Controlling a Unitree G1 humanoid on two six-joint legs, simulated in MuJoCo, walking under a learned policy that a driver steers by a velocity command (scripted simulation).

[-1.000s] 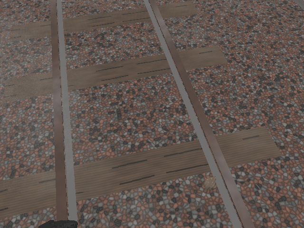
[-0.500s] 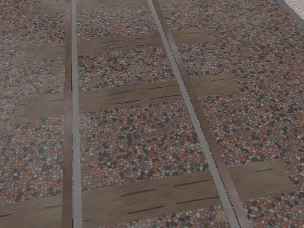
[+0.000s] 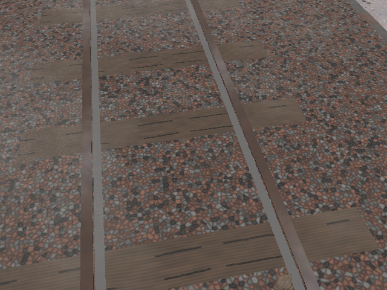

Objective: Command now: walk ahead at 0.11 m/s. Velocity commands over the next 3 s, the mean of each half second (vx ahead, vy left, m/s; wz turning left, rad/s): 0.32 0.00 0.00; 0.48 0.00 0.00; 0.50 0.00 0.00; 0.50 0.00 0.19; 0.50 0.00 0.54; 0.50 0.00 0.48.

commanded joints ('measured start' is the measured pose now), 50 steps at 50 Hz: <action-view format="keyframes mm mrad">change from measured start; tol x32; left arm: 1 5 99 18 -15 -8 -8 2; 13 453 253 71 61 -11 -113 -54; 50 46 88 29 -215 0 -102 -23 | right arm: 1 60 -151 -36 -14 12 -1 -9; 31 -432 -71 -26 -237 39 -88 74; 38 164 -297 -105 -79 11 -83 67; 50 -4 -161 -53 -50 2 -108 37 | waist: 1 -11 86 21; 11 113 69 18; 13 152 -347 -95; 32 59 -67 116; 38 -94 290 -461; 50 -6 40 21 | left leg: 1 -132 78 -117 -182 -277 74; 10 -195 194 -187 -190 -106 137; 15 -731 48 -140 775 -101 61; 33 -489 45 23 35 327 65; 36 -2 -25 58 47 284 138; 38 593 406 -731 -107 -54 366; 43 -6 244 -308 -302 243 225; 50 -65 211 -165 -406 285 233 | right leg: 1 2 59 -67 53 -212 -38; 7 -346 -56 6 279 -287 -105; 11 258 56 -88 4 -1 -81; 14 404 -378 708 -338 -356 -319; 31 307 -213 39 -391 344 -192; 36 293 -180 -25 117 907 -123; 38 -312 94 42 781 -298 -50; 50 -451 -147 61 409 172 -30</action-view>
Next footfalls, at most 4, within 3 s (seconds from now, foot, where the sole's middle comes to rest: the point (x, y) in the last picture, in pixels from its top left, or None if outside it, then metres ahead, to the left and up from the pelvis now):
0.72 left None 0.48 0.09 -0.77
1.28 right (240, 221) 0.78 -0.15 -0.77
1.84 left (182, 158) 1.10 0.08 -0.77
2.34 right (214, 111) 1.41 -0.07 -0.77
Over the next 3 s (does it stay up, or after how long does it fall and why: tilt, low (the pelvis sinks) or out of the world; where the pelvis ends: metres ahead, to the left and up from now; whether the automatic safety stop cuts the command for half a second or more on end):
stays up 1.50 0.19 0.00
